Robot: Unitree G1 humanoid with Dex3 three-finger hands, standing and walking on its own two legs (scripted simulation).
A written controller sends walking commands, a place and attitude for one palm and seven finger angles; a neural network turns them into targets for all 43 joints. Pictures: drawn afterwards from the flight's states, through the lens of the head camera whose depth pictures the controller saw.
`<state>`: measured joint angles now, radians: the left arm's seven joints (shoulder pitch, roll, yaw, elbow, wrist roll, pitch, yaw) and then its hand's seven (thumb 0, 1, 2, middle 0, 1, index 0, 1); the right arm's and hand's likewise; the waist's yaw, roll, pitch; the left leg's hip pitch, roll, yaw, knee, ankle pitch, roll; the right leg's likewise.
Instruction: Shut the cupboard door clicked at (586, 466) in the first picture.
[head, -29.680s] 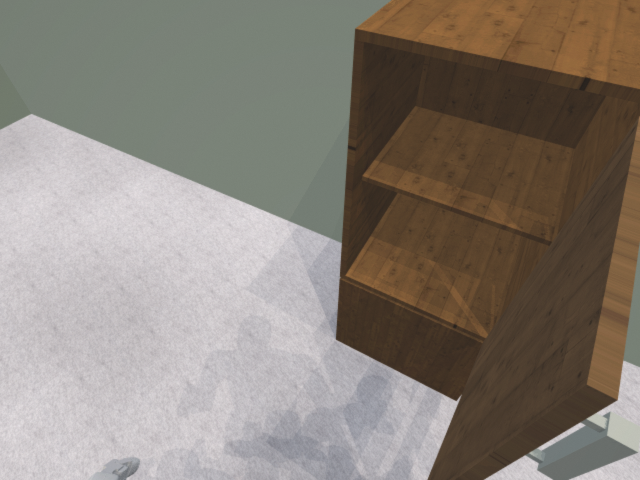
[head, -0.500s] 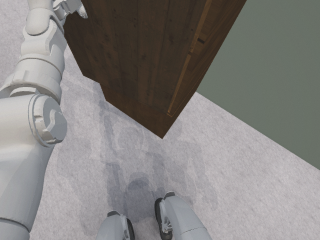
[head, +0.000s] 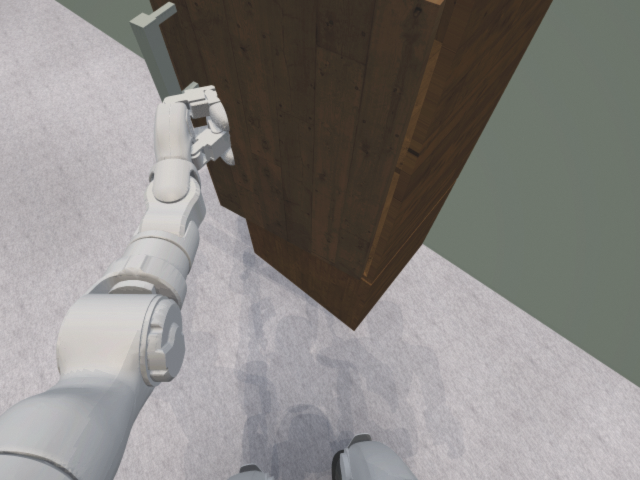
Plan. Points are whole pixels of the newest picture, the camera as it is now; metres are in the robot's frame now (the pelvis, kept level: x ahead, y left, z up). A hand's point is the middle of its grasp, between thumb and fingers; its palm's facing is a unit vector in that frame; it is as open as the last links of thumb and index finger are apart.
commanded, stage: pull the fist back off the door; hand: left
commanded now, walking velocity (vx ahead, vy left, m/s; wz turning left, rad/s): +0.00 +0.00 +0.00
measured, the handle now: (171, 61) +0.67 +0.14 +0.10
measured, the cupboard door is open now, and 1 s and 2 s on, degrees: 9 9 9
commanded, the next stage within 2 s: draw the hand back to the body in 0.24 s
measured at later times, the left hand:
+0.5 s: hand (215, 146) +0.48 +0.07 +0.12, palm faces +0.05 -1.00 +0.02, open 3.1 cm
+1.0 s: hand (90, 286) +0.31 +0.16 +0.15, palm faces +0.08 -0.99 -0.15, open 3.0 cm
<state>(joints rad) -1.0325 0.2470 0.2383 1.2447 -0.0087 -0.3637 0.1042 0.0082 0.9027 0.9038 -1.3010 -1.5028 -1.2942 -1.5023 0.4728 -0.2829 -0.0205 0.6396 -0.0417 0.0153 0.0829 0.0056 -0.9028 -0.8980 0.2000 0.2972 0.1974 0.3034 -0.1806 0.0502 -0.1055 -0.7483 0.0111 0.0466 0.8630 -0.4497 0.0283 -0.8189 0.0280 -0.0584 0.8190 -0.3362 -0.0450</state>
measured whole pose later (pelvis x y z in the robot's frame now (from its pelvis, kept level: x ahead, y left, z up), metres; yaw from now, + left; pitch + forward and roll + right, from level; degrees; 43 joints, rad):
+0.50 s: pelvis -0.01 +0.00 +0.00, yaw -1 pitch +16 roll +0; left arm -0.87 0.17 0.27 1.07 -0.03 -0.46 0.12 0.01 0.90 0.90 -1.30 -1.50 -1.29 -1.50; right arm 0.42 -0.24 0.00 0.62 -0.04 0.00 0.05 0.01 -0.90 -0.90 0.20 0.30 0.20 0.30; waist -0.15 0.04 -0.11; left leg -0.69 0.00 0.08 0.84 -0.43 0.03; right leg -0.78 0.02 -0.03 0.82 -0.32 -0.04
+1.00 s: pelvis -0.01 +0.00 +0.04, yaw +1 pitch +0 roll +0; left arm -0.11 0.22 0.06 0.21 -0.11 -0.11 0.00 0.01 0.90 0.90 -1.18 -1.37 -1.17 -1.37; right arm 0.16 -0.24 0.02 0.53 0.05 0.01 -0.06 0.01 -0.90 -0.90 0.20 0.30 0.20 0.30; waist 0.00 0.04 -0.03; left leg -0.23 -0.02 0.04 0.54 -0.32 0.04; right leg -0.31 0.01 -0.05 0.54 -0.23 -0.03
